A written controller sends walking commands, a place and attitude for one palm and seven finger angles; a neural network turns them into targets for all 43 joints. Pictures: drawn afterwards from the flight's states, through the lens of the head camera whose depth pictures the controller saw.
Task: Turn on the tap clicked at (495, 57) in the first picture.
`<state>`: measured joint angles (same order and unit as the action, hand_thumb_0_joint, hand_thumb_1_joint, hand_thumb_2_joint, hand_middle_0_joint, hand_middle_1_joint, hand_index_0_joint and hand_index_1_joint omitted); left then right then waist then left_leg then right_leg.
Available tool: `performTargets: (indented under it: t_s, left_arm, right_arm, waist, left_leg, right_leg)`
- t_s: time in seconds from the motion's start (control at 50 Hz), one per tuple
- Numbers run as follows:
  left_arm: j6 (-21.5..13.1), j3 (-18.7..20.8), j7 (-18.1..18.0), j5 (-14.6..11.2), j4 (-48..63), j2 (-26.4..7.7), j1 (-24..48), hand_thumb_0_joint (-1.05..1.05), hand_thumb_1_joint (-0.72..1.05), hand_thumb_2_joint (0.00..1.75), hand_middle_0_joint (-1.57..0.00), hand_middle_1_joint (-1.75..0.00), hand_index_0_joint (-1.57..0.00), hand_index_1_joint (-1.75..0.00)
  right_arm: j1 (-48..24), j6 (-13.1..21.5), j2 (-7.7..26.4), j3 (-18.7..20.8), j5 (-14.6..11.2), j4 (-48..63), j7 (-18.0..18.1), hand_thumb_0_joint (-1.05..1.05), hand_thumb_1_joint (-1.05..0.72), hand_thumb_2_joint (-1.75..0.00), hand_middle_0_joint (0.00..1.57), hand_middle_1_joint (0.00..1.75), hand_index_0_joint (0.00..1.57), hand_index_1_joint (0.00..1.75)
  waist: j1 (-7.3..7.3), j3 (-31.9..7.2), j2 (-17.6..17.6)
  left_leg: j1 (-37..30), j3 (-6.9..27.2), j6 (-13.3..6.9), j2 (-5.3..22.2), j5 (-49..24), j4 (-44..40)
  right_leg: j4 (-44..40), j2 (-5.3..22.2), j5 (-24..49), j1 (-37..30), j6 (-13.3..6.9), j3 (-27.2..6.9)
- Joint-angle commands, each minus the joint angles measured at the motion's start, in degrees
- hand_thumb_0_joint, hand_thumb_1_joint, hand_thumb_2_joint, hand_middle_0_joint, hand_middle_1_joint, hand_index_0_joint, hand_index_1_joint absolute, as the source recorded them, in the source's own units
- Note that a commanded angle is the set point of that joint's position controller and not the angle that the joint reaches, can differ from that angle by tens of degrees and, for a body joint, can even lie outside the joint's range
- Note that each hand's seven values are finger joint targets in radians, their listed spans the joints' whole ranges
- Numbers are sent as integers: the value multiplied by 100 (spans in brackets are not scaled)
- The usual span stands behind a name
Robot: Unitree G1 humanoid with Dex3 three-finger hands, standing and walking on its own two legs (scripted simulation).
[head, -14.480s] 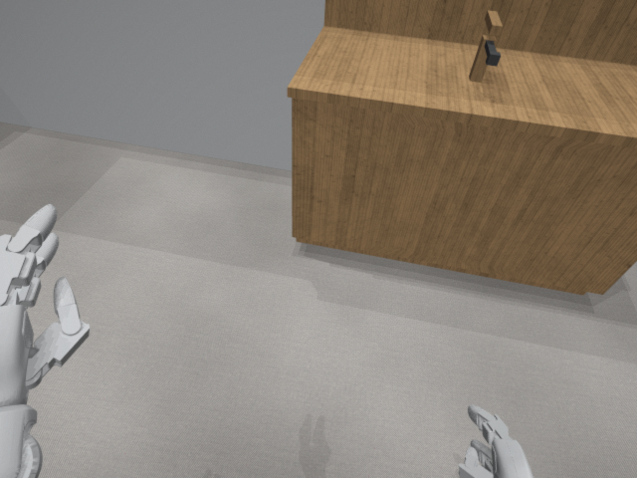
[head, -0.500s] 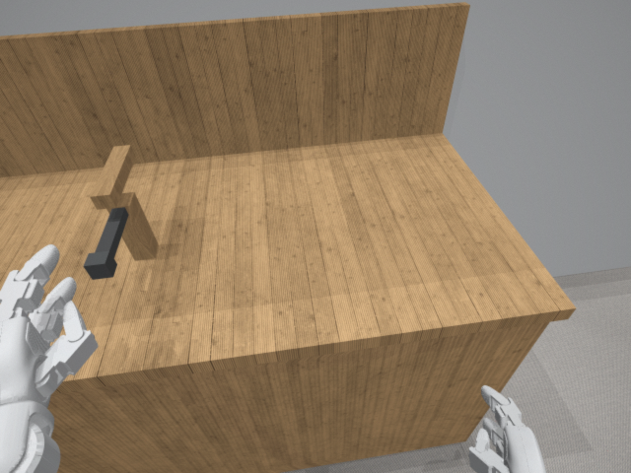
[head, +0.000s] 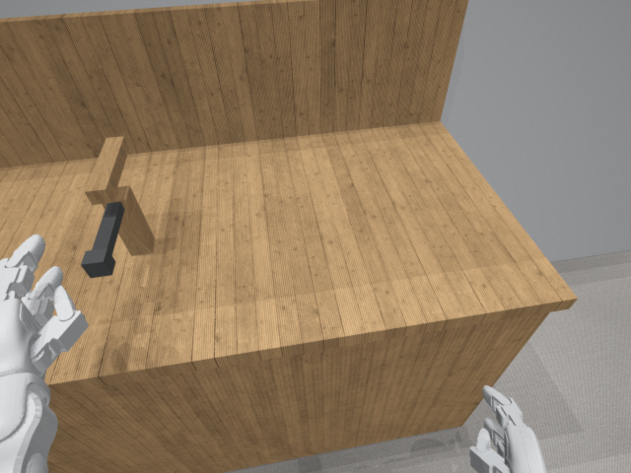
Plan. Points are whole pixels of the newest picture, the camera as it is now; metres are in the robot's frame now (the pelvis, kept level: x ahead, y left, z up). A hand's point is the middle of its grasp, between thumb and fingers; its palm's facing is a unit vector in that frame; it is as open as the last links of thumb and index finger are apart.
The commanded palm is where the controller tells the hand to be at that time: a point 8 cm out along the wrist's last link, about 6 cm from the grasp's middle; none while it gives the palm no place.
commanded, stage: reach beside the lever's end, fingers flat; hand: left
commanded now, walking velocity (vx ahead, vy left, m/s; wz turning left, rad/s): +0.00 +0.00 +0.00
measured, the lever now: (98, 263) +0.33 +0.34 +0.09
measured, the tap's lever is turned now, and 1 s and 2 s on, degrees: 0 0 0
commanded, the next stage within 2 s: push the lever round in 1.32 s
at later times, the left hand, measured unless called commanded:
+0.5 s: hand (65, 299) +0.26 +0.33 +0.11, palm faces +0.53 -0.84 -0.10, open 7.7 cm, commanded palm +0.22 +0.37 +0.11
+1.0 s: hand (68, 280) +0.29 +0.36 +0.09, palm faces +0.52 -0.84 -0.12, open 7.8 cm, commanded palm +0.25 +0.39 +0.09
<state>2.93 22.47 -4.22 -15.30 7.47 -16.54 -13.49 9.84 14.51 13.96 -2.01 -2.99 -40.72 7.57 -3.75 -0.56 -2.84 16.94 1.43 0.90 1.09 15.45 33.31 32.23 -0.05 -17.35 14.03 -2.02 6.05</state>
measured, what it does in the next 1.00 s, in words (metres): stands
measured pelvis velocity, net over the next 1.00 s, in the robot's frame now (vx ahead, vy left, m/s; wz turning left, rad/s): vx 0.00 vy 0.01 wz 0.00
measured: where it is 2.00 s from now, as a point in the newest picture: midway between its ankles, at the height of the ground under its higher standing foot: outside the picture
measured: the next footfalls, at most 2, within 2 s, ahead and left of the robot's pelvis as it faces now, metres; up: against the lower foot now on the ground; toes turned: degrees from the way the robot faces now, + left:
none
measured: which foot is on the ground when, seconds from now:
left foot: down 0.00-1.00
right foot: down 0.00-1.00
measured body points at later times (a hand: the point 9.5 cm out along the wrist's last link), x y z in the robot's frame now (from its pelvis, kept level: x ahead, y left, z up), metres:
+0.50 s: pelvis +0.00 +0.01 +0.00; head +0.00 +0.01 +0.45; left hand +0.22 +0.37 +0.12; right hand +0.18 -0.22 -0.09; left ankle +0.03 +0.13 -0.73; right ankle +0.00 -0.09 -0.73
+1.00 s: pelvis +0.00 +0.01 -0.01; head +0.03 +0.01 +0.44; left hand +0.26 +0.40 +0.10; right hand +0.14 -0.24 -0.11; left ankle +0.03 +0.13 -0.73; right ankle +0.00 -0.09 -0.73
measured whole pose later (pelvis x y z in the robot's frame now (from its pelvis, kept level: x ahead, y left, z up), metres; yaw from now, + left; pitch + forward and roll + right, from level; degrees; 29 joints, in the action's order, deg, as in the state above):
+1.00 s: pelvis +0.00 +0.01 -0.01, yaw +0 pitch +4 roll -2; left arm -7.5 30.4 3.0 -13.2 -22.7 -23.8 5.7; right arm 13.3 10.9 15.7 -0.8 -2.5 -41.4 6.8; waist -1.4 -0.8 -2.3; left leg 24.6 1.5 -0.1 1.0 16.9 37.6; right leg 34.5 0.1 -17.6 20.7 -1.2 6.0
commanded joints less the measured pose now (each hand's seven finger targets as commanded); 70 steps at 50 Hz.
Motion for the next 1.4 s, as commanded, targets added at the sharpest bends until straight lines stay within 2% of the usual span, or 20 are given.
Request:
performTargets:
  t_s: [0.0,0.14,0.3,0.38,0.5,0.54,0.66,0.72,0.74,0.8,0.88,0.9,0.92,1.0,1.02,1.08,1.18,1.26,1.3,1.38]
  left_arm:
    - [-593,652,-13,17,1281,-1315,877,0,90,90,-18,-24,-18,-24]
    - [-640,384,54,69,900,-1156,1371,0,90,90,-17,-22,-17,-22]
    - [-715,779,63,128,595,-1606,1730,0,90,90,-17,-20,-17,-20]
    - [-779,810,173,60,79,-1656,1946,0,90,90,-16,-19,-16,-19]
    - [-850,912,337,127,-398,-1925,2352,0,90,90,-16,-17,-16,-17]
    - [-895,861,381,140,-607,-1937,2650,0,90,90,-16,-17,-16,-17]
    - [-1190,1102,463,143,-933,-2206,2782,0,90,90,-15,-15,-15,-15]
    - [-1210,1233,524,126,-1337,-2316,2746,0,90,90,-15,-15,-15,-15]
    - [-1199,1397,562,114,-1489,-2475,2596,0,90,90,-15,-15,-15,-15]
    - [-1268,1395,638,146,-1480,-2581,2924,0,90,90,-15,-15,-15,-15]
    - [-1418,1156,723,145,-1615,-2438,3284,0,90,90,-15,-15,-15,-15]
    - [-1455,1315,697,191,-1763,-2626,3326,0,90,90,-15,-15,-15,-15]
    - [-1513,1095,731,179,-1723,-2400,3447,0,90,90,-15,-15,-15,-15]
    - [-1545,1330,783,143,-1790,-2551,2877,0,90,90,-15,-15,-15,-15]
    - [-1518,1148,797,128,-1763,-2334,2874,0,90,90,-15,-15,-15,-15]
    - [-1430,1409,808,61,-1969,-2599,2950,0,90,90,-15,-15,-15,-15]
    - [-1622,1520,665,175,-1503,-2712,2875,0,90,90,-15,-15,-15,-15]
    - [-1685,1364,727,130,-1551,-2445,2638,0,90,90,-15,-15,-15,-15]
    - [-1618,1524,809,69,-1825,-2566,2616,0,90,90,-15,-15,-15,-15]
    - [-1488,1121,995,-23,-1639,-2228,2866,0,90,90,-15,-15,-15,-15]
  right_arm:
    - [-754,318,659,227,33,905,1,0,-90,-90,20,30,20,30]
    - [-723,278,692,223,25,879,0,0,-90,-90,20,30,20,30]
    - [-705,158,687,223,53,823,12,0,-90,-90,20,30,20,30]
    - [-620,124,752,253,45,788,19,0,-90,-90,20,30,20,30]
    - [-550,91,792,246,24,763,40,0,-90,-90,20,30,20,30]
    - [-455,81,825,265,34,750,42,0,-90,-90,20,30,20,30]
    - [-284,52,866,329,64,720,-2,0,-90,-90,20,30,20,30]
    - [-198,-18,895,344,56,720,-11,0,-90,-90,20,30,20,30]
    - [-163,-42,902,360,47,731,-17,0,-90,-90,20,30,20,30]
    - [-149,-62,890,345,29,721,-14,0,-90,-90,20,30,20,30]
    - [-24,-58,943,359,55,736,-28,0,-90,-90,20,30,20,30]
    - [-14,-79,947,357,37,673,-11,0,-90,-90,20,30,20,30]
    - [4,-73,952,365,48,698,-25,0,-90,-90,20,30,20,30]
    - [74,-86,972,417,46,712,-62,0,-90,-90,20,30,20,30]
    - [76,-101,957,415,45,761,-79,0,-90,-90,20,30,20,30]
    - [97,-163,991,414,34,783,-61,0,-90,-90,20,30,20,30]
    - [81,-166,936,424,94,845,-100,0,-90,-90,20,30,20,30]
    - [103,-179,926,426,91,818,-137,0,-90,-90,20,30,20,30]
    - [95,-218,953,416,49,748,-99,0,-90,-90,20,30,20,30]
    - [36,-165,964,412,18,831,-57,0,-90,-90,20,30,20,30]
  waist:
    - [-26,-886,-43]
    - [87,-627,-37]
    - [26,-946,-316]
    - [101,-917,-13]
    - [94,-999,-311]
    - [182,-1048,-188]
    - [176,-1314,-247]
    - [181,-1261,4]
    - [107,-1231,-52]
    - [155,-1221,-372]
    - [302,-1222,-306]
    - [307,-1144,-271]
    - [331,-1257,-275]
    - [168,-1572,-242]
    - [204,-1556,-264]
    - [214,-1362,47]
    - [152,-1596,-469]
    - [202,-1491,-375]
    - [223,-1245,-159]
    - [273,-1275,-272]
  left_leg:
    - [-470,122,-180,-177,-900,-404]
    - [-399,193,-148,-147,-635,-487]
    - [-444,199,-125,-168,-752,-477]
    - [-290,201,-154,-166,-623,-431]
    - [-248,225,-171,-193,-563,-406]
    - [-228,234,-178,-187,-557,-360]
    - [-204,212,-191,-191,-783,-213]
    - [-23,172,-225,-212,-806,-167]
    - [48,182,-212,-197,-839,-169]
    - [13,178,-216,-202,-815,-154]
    - [13,211,-241,-192,-700,-96]
    - [62,235,-237,-174,-630,-103]
    - [7,234,-240,-191,-679,-78]
    - [-34,228,-235,-176,-1013,-7]
    - [-26,202,-236,-188,-1002,2]
    - [222,207,-248,-187,-834,-19]
    - [-6,204,-232,-162,-1114,24]
    - [16,220,-223,-141,-1185,74]
    - [182,223,-233,-144,-1017,57]
    - [66,255,-225,-156,-909,-2]
  right_leg:
    - [-552,42,1071,2,81,-241]
    - [-554,19,749,245,66,-195]
    - [-518,7,822,115,36,-230]
    - [-535,-12,744,204,58,-235]
    - [-499,-18,688,227,31,-261]
    - [-463,-24,718,308,45,-255]
    - [-359,-40,962,271,45,-270]
    - [-340,-33,1087,223,75,-286]
    - [-332,-35,1107,193,61,-279]
    - [-319,-41,1042,268,50,-297]
    - [-297,-66,910,495,61,-295]
    - [-278,-79,821,535,55,-281]
    - [-257,-75,889,534,53,-290]
    - [-172,-77,1194,302,47,-282]
    - [-170,-68,1210,357,63,-281]
    - [-197,-65,1117,391,94,-282]
    - [-114,-76,1230,339,51,-293]
    - [-98,-103,1293,414,50,-276]
    - [-136,-101,1207,462,62,-265]
    - [-175,-91,1043,597,56,-254]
